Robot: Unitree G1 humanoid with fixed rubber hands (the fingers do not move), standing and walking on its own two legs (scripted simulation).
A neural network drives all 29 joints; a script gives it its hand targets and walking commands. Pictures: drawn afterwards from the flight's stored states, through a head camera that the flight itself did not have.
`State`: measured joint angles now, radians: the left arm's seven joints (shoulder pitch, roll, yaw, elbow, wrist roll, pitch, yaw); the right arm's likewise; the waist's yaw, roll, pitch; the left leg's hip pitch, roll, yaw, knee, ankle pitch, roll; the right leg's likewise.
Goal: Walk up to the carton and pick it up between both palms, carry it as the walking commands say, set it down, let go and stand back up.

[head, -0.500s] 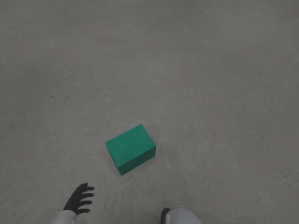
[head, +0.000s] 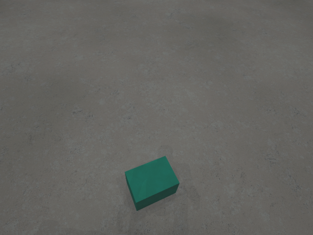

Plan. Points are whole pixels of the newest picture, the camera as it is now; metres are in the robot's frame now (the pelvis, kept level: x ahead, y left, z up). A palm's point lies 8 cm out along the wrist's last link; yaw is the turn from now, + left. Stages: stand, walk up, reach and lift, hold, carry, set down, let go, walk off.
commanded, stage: walk up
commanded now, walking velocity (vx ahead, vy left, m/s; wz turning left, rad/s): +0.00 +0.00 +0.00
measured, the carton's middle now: (151, 182) +0.48 +0.03 -0.69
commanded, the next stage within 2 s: none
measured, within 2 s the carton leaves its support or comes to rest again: neither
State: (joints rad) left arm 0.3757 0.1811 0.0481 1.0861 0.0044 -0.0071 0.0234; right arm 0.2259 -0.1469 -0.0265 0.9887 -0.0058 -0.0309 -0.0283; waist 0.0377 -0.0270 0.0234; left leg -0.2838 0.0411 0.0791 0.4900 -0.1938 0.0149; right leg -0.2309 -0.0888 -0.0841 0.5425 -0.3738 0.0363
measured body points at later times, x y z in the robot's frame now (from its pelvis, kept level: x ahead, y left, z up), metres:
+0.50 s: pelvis +0.02 -0.05 +0.01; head +0.05 -0.03 +0.46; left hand +0.09 +0.22 -0.14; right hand -0.05 -0.34 -0.12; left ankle +0.04 +0.11 -0.74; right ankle +0.04 -0.21 -0.69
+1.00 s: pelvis +0.08 -0.13 -0.01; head +0.11 -0.12 +0.44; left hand -0.03 +0.08 -0.16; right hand +0.31 -0.29 -0.13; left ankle +0.06 -0.06 -0.74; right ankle +0.06 -0.23 -0.74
